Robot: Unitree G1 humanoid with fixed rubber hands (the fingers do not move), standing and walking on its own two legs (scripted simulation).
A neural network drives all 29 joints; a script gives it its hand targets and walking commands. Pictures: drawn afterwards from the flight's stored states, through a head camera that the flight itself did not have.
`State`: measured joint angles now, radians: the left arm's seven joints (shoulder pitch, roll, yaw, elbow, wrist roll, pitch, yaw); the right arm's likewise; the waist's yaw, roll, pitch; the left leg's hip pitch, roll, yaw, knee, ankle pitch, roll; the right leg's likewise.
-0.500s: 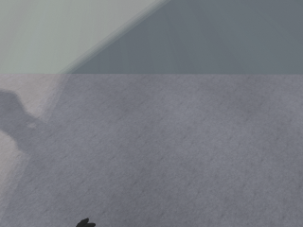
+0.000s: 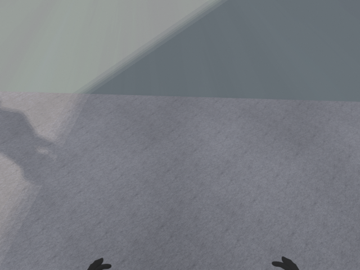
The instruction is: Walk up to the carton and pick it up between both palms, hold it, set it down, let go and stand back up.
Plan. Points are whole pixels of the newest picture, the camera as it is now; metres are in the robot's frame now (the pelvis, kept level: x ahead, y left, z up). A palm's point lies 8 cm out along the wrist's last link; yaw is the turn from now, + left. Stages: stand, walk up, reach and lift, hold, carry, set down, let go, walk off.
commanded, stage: stand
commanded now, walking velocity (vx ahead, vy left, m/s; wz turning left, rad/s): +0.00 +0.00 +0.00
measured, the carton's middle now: out of the picture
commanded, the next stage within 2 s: none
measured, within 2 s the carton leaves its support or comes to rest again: neither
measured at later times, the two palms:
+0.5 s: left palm out of the picture +0.09 +0.24 -0.11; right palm out of the picture +0.11 -0.23 -0.10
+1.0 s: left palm out of the picture +0.05 +0.24 -0.11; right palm out of the picture +0.09 -0.23 -0.11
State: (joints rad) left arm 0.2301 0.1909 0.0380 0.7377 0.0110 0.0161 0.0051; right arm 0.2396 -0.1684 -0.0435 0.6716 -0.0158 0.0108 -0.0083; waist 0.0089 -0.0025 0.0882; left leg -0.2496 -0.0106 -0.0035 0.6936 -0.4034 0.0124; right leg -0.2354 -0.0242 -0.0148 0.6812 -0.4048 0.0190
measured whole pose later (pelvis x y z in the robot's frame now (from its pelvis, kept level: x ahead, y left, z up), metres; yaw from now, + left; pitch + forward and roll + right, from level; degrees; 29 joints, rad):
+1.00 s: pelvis -0.02 +0.00 +0.01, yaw +3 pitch -4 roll -1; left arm 0.25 0.21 0.03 0.79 0.01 0.02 0.00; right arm 0.26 -0.18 -0.04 0.75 -0.01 0.01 -0.01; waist 0.01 0.00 0.10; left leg -0.23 -0.02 -0.05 0.63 -0.34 0.01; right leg -0.18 -0.04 -0.07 0.60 -0.35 0.02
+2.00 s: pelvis -0.04 -0.02 +0.01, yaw +5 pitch -3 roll -1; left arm 0.29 0.22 0.02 0.91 0.00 0.01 0.01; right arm 0.29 -0.17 -0.03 0.90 -0.01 0.00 -0.02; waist 0.00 0.00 0.07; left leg -0.27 -0.02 -0.10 0.57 -0.25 -0.02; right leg -0.21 -0.03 -0.11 0.54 -0.28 -0.01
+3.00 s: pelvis -0.03 -0.03 +0.02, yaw +6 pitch -2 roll -1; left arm 0.29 0.21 0.01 0.99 -0.01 0.00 0.02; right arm 0.27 -0.16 0.00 1.02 0.00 0.00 -0.04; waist 0.01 0.00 0.07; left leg -0.24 0.01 -0.12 0.54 -0.26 -0.04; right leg -0.17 0.00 -0.12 0.50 -0.29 -0.03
